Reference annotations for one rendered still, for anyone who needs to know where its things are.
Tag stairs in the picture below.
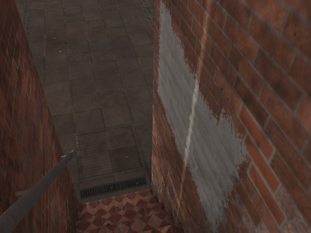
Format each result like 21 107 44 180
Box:
75 188 185 233

